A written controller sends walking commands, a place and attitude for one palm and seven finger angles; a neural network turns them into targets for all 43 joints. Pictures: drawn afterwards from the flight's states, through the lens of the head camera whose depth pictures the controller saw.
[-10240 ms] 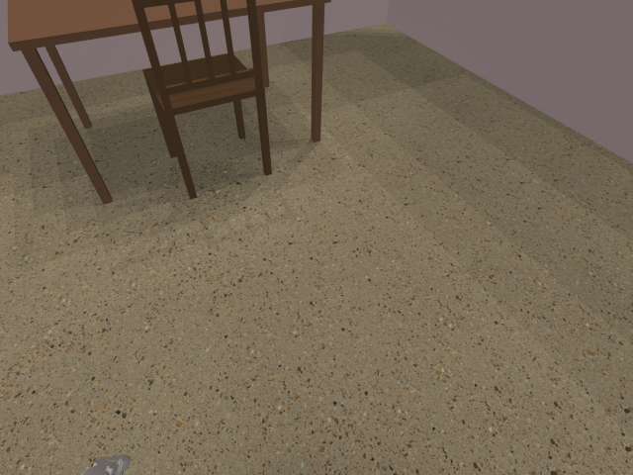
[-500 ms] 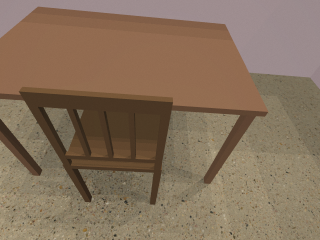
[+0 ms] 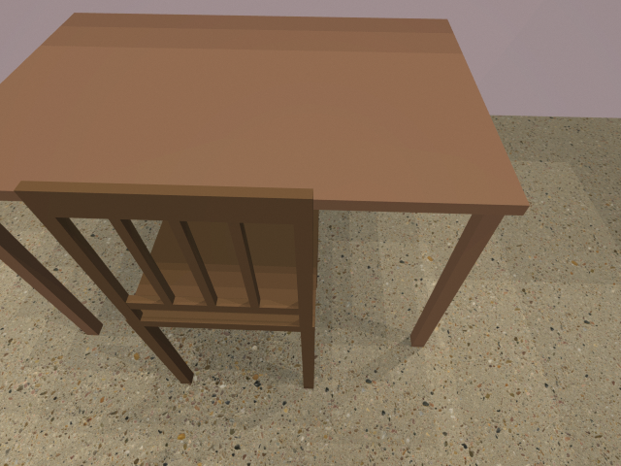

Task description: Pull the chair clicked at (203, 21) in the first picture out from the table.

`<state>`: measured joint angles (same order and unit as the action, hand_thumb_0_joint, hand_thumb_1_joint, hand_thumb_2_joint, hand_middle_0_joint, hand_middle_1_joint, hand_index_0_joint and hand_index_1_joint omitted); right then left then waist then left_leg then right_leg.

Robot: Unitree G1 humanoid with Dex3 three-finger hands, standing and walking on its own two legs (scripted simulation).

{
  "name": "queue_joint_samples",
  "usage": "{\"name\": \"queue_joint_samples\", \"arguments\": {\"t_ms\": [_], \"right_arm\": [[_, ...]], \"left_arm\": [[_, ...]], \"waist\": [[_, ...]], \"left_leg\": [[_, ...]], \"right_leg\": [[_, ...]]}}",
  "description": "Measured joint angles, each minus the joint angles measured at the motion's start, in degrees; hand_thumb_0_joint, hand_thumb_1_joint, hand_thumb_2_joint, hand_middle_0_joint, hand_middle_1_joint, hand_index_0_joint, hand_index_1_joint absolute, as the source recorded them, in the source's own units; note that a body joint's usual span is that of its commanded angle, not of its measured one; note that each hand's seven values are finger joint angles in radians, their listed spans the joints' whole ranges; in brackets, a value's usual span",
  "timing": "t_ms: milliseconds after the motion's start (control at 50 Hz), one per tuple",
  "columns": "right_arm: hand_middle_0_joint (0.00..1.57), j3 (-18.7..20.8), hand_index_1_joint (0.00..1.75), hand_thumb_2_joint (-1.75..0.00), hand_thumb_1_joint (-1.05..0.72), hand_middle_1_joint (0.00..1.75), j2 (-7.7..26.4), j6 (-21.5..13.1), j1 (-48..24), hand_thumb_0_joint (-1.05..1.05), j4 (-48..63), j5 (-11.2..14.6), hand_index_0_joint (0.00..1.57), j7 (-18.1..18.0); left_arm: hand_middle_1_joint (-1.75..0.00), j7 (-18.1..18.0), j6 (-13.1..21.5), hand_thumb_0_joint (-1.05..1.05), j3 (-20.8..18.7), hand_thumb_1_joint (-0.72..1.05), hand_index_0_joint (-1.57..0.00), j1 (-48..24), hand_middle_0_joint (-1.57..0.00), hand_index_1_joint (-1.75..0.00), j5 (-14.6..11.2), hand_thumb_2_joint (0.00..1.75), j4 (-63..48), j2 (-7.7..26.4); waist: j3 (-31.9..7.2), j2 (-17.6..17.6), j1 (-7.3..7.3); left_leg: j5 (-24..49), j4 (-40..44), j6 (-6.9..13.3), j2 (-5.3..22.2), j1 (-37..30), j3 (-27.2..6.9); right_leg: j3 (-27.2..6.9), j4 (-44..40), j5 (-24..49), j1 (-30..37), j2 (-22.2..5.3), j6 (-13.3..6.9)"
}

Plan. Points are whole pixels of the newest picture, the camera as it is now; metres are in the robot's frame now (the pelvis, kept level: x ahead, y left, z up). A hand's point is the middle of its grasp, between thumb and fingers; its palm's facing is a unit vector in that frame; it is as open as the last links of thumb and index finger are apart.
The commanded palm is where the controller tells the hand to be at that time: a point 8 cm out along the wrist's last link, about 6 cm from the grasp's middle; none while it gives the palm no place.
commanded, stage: come to a stop and stand still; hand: left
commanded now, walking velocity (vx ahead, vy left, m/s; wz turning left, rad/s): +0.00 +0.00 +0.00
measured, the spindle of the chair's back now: (196, 265) +0.44 +0.23 -0.09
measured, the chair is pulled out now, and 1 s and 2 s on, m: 0.00 0.00 0.00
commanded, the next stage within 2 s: look again from close up in 1.06 s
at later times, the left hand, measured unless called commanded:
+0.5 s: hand out of the picture -0.02 +0.21 -0.16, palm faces +0.01 -0.97 -0.24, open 7.4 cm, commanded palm none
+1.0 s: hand out of the picture +0.03 +0.20 -0.16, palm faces -0.01 -0.98 -0.21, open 7.3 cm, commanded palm none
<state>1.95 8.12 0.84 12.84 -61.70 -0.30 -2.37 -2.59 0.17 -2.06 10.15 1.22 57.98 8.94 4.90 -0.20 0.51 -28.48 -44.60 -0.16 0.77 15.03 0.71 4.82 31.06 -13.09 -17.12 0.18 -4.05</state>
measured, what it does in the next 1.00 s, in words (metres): steps on the spot: left foot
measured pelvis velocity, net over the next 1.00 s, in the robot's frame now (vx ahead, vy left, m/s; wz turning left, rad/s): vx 0.02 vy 0.02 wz -0.04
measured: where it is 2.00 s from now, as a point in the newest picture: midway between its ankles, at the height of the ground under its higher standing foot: outside the picture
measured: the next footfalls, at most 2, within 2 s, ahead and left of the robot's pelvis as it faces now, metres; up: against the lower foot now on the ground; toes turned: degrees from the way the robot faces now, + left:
left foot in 0.08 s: +0.02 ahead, +0.13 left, +0.00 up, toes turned +1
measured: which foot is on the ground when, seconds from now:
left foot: up 0.00-0.06, down 0.08-1.00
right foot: down 0.00-1.00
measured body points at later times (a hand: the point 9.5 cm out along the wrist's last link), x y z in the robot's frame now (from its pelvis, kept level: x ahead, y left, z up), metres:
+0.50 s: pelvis +0.00 +0.03 +0.00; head -0.02 +0.01 +0.45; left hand -0.02 +0.26 -0.14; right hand -0.02 -0.18 -0.17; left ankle -0.02 +0.13 -0.73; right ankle +0.04 -0.08 -0.73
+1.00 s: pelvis +0.02 +0.02 +0.01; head +0.02 +0.01 +0.46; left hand +0.03 +0.25 -0.15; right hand +0.00 -0.19 -0.16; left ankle -0.02 +0.13 -0.73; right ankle +0.04 -0.08 -0.73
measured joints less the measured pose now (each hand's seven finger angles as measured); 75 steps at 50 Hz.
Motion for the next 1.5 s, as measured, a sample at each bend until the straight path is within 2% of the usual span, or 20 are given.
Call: {"name": "queue_joint_samples", "arguments": {"t_ms": [80, 140, 220, 260, 320, 380, 540, 680, 840, 1160, 1500], "right_arm": [[0.19, -0.37, 0.29, -0.90, -0.92, 0.29, 0.74, -0.68, -0.64, 0.01, 0.47, -0.27, 0.20, 0.27], [0.19, -0.98, 0.29, -0.90, -0.92, 0.29, -0.17, -1.09, 0.00, 0.01, -0.22, -0.55, 0.20, 0.23], [0.19, -1.78, 0.29, -0.90, -0.93, 0.29, -0.17, -1.13, 2.17, 0.01, -1.22, -0.67, 0.20, 0.53], [0.20, -1.84, 0.29, -0.90, -0.92, 0.29, 0.55, -0.63, 2.37, 0.01, -0.50, -0.42, 0.20, 0.88], [0.20, -1.54, 0.29, -0.90, -0.92, 0.29, 1.58, -0.23, 2.99, 0.01, 1.62, -0.69, 0.20, 1.23], [0.19, -1.58, 0.29, -0.90, -0.91, 0.29, 1.54, -0.81, 4.83, 0.01, 2.76, -0.85, 0.20, 1.50], [0.20, -2.87, 0.29, -0.90, -0.91, 0.29, 0.17, -1.60, 8.48, 0.01, 1.10, -0.75, 0.20, 1.59], [0.20, -3.33, 0.30, -0.90, -0.90, 0.29, -0.25, -2.42, 8.20, 0.01, -0.65, -0.52, 0.20, 1.38], [0.20, -3.18, 0.30, -0.90, -0.90, 0.29, 0.06, -2.87, 6.66, 0.01, -1.93, -0.42, 0.20, 0.89], [0.20, -2.99, 0.29, -0.90, -0.91, 0.29, 0.57, -2.75, 3.58, 0.01, -2.76, -0.28, 0.20, 0.55], [0.20, -3.06, 0.29, -0.90, -0.91, 0.29, -0.60, -2.38, 4.57, 0.01, -3.98, -0.24, 0.20, 0.68]], "left_arm": [[-0.30, 0.70, -0.45, 0.00, 0.13, 0.94, -0.20, 1.62, -0.20, -0.29, -0.22, 0.90, 0.63, 0.59], [-0.30, 0.88, -1.10, 0.00, -0.02, 0.95, -0.20, 3.00, -0.20, -0.29, -0.56, 0.90, 1.96, 1.44], [-0.30, 1.39, -0.97, 0.01, 0.62, 0.94, -0.20, 4.94, -0.20, -0.29, -0.52, 0.90, 3.22, 1.13], [-0.30, 0.69, 0.20, 0.01, 1.53, 0.93, -0.20, 6.27, -0.20, -0.29, -0.41, 0.90, 3.37, 0.29], [-0.30, 1.04, 0.29, 0.01, 2.25, 0.92, -0.20, 8.45, -0.20, -0.29, -0.18, 0.90, 4.25, -0.74], [-0.30, 1.16, -0.45, 0.01, 2.14, 0.91, -0.20, 9.88, -0.20, -0.29, -0.13, 0.90, 5.25, -0.86], [-0.30, 1.17, 0.06, 0.01, 2.01, 0.91, -0.20, 9.63, -0.20, -0.29, -0.49, 0.90, 4.66, -0.44], [-0.30, 0.95, 0.79, 0.01, 2.40, 0.91, -0.20, 7.53, -0.20, -0.29, -0.77, 0.90, 4.16, -1.44], [-0.30, 0.57, 0.67, 0.02, 2.32, 0.94, -0.20, 6.41, -0.20, -0.29, -0.80, 0.90, 5.04, -0.94], [-0.30, 0.72, 0.67, 0.01, 2.80, 0.93, -0.20, 6.52, -0.20, -0.29, -0.77, 0.90, 6.08, -0.98], [-0.30, 0.79, 0.66, 0.01, 2.76, 0.92, -0.20, 6.97, -0.20, -0.29, -0.70, 0.90, 5.95, -1.15]], "waist": [[-1.56, -0.37, -0.61], [-2.40, -2.43, -1.21], [-3.71, -2.24, -1.94], [-3.44, -0.76, -2.17], [-3.61, 1.53, -0.89], [-4.77, 2.33, 0.11], [-6.03, 3.24, -0.21], [-5.14, 3.07, -0.09], [-4.39, 1.93, -0.01], [-3.37, 1.20, -0.52], [-2.99, 1.00, -0.49]], "left_leg": [[8.73, 12.73, -0.46, 1.10, -3.46, 0.23], [11.72, 15.74, -1.03, 0.68, -5.66, 1.03], [12.97, 19.18, -0.74, 0.47, -7.12, 0.92], [12.25, 17.11, -0.65, 0.85, -5.46, 1.05], [10.99, 14.07, 0.05, 0.54, -3.42, 1.08], [10.70, 13.75, 0.79, -0.52, -3.05, 1.47], [11.76, 17.23, 1.88, -2.29, -5.05, 2.76], [12.33, 19.43, 1.99, -2.65, -6.52, 3.10], [11.77, 20.14, 1.51, -2.12, -8.08, 3.07], [11.64, 21.28, 0.54, -1.00, -9.78, 2.56], [12.36, 21.82, -0.18, -0.17, -9.89, 2.19]], "right_leg": [[0.18, -0.55, 0.71, 0.17, 1.39, 0.10], [-0.74, -1.63, 1.20, 1.50, 1.17, 0.52], [-0.66, -5.87, 3.45, 3.42, 1.11, 1.04], [-0.64, -5.81, 3.95, 2.63, 1.39, 1.12], [-0.71, -3.69, 3.03, 1.03, 1.00, 1.29], [-1.18, -1.73, 1.86, -0.12, -0.07, 1.92], [-2.76, -1.67, 1.59, -0.03, -1.56, 3.23], [-3.18, -2.40, 1.46, 0.68, -1.78, 3.43], [-3.13, -2.61, 0.66, 1.95, -1.21, 3.08], [-2.50, -4.10, 0.56, 3.88, -0.11, 2.25], [-2.02, -5.51, 1.57, 4.46, 0.69, 1.50]]}}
